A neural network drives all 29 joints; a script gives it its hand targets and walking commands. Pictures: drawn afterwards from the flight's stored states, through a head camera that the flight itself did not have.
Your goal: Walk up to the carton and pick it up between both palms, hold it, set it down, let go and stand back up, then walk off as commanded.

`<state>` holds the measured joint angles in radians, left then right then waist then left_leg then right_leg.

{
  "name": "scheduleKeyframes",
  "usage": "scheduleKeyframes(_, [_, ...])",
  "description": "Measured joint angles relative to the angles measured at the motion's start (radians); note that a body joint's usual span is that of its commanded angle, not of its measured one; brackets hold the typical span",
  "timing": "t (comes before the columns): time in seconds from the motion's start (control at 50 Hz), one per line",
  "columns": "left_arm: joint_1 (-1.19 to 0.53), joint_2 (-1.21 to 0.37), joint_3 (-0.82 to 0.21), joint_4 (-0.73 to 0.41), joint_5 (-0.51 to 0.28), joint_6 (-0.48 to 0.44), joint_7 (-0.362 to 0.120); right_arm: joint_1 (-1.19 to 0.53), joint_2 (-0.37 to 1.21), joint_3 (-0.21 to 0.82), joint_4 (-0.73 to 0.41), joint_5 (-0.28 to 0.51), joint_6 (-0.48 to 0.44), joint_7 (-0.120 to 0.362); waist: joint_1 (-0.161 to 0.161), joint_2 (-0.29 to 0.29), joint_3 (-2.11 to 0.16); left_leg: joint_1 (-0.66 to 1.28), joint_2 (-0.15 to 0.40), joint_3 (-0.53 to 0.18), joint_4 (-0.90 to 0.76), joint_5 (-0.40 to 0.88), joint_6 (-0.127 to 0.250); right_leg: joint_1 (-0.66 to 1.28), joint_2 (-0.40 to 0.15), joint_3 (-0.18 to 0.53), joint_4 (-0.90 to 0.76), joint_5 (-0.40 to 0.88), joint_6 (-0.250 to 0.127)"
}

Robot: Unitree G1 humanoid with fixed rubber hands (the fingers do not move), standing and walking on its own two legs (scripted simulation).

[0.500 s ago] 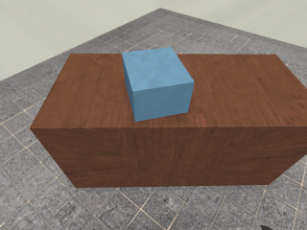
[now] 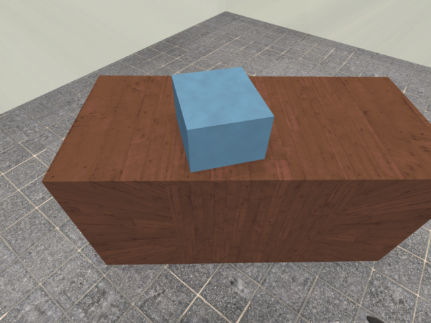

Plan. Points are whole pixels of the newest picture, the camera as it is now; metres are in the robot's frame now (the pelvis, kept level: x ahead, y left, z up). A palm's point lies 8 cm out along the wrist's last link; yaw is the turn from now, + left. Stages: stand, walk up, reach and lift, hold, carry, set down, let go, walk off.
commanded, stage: stand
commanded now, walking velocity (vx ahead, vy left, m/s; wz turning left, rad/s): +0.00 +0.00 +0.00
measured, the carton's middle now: (217, 116) +0.73 +0.00 -0.05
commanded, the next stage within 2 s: none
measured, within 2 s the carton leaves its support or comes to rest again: neither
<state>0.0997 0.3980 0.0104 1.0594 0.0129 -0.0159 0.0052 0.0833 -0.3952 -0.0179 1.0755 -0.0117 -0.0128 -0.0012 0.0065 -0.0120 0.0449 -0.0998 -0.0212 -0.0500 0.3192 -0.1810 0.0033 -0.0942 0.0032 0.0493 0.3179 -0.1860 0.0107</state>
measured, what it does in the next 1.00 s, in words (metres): stands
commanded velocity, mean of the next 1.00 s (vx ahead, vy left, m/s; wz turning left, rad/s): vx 0.00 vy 0.00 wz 0.00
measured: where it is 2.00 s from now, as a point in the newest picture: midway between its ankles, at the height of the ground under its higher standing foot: outside the picture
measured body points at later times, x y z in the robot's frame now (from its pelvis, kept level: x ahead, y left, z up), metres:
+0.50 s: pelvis +0.00 +0.00 +0.00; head +0.01 +0.00 +0.45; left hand +0.10 +0.32 -0.12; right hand +0.11 -0.32 -0.11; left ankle +0.00 +0.12 -0.75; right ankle -0.01 -0.13 -0.75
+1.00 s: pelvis +0.00 +0.00 +0.00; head +0.01 +0.00 +0.45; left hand +0.10 +0.32 -0.12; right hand +0.11 -0.33 -0.11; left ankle +0.00 +0.12 -0.75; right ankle -0.01 -0.13 -0.75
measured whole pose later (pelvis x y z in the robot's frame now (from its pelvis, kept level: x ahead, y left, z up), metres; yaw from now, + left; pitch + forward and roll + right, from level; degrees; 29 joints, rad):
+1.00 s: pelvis +0.00 +0.00 +0.00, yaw +0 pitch -2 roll +0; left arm 0.10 0.40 0.01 1.05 0.01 -0.02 0.01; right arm 0.09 -0.40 -0.02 1.07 -0.01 -0.01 0.00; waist 0.01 -0.01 0.05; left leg -0.09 -0.02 -0.06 0.32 -0.18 0.00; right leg -0.09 0.01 0.04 0.32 -0.19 0.00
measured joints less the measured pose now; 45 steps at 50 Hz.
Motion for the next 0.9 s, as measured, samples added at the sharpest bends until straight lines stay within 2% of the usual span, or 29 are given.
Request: scheduleKeyframes(0.9, [0.003,0.002,0.004,-0.006,0.0,-0.001,0.0,0.009,-0.003,-0.001,-0.003,-0.002,0.0,-0.002,-0.002,0.003,0.0,0.008,0.003,-0.006,-0.003,-0.003,-0.004,0.008,0.003,-0.006,-0.001,-0.005,-0.005])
